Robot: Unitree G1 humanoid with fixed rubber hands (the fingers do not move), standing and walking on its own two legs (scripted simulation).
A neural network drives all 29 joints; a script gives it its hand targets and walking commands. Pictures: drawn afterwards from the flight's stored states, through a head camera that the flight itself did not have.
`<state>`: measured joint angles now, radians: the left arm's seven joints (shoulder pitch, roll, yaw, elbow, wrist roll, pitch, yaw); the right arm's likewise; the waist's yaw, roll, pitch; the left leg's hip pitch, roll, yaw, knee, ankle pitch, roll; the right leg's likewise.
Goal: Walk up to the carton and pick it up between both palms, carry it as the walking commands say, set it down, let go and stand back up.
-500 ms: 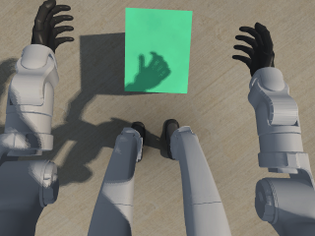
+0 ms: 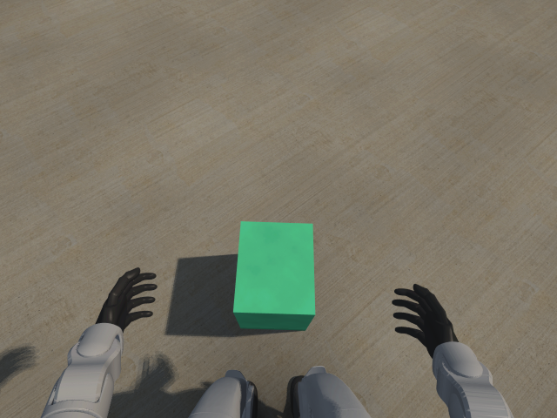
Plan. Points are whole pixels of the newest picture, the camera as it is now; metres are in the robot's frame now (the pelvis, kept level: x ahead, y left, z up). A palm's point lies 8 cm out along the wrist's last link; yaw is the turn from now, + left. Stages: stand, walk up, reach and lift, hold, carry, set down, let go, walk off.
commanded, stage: let go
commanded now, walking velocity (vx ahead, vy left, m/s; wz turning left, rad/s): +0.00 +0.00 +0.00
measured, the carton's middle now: (274, 278) +0.48 +0.00 -0.60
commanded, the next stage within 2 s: stand in 0.62 s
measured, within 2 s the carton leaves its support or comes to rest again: neither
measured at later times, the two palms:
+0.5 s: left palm (101, 345) +0.22 +0.24 -0.04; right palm (462, 361) +0.20 -0.24 -0.04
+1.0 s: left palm (93, 342) +0.22 +0.25 -0.03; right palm (473, 359) +0.20 -0.26 -0.04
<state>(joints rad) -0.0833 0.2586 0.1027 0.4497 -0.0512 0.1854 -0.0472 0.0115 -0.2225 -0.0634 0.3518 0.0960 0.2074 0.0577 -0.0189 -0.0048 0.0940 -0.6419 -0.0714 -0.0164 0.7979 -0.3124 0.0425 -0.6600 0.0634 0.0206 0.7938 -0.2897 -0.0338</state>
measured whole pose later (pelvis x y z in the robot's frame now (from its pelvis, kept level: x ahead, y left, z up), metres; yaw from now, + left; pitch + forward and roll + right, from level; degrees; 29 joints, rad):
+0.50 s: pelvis +0.05 -0.01 +0.03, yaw +0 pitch -1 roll +1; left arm 0.19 0.25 0.07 0.45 -0.02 0.14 -0.07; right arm 0.27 -0.21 -0.06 0.35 0.06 0.15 0.08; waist -0.01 0.00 0.10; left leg -0.24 -0.07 -0.02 0.57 -0.31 0.04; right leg -0.28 0.06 0.04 0.61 -0.31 -0.04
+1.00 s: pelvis +0.06 -0.01 +0.03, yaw +0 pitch +0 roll +1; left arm 0.19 0.25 0.07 0.64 0.02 0.01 -0.03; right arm 0.27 -0.23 -0.06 0.55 0.04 0.02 0.01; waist -0.01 0.00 -0.08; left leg -0.24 -0.07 -0.02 0.56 -0.32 0.04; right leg -0.28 0.06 0.04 0.60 -0.32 -0.05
